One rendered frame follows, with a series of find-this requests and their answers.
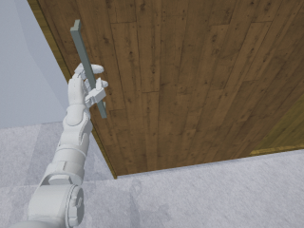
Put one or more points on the handle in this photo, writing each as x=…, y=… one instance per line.
x=81, y=48

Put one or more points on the left robot forearm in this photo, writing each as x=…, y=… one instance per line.
x=69, y=159

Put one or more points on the robot left hand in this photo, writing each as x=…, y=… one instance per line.
x=79, y=91

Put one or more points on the wardrobe door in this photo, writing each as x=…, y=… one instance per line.
x=189, y=81
x=288, y=131

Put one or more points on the left robot upper arm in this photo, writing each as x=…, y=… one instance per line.
x=55, y=206

